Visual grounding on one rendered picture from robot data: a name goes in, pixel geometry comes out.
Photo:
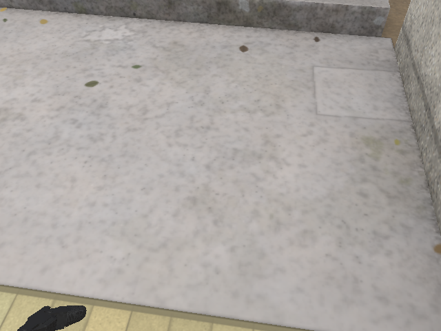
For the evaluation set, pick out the left robot hand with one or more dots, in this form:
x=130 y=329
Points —
x=47 y=319

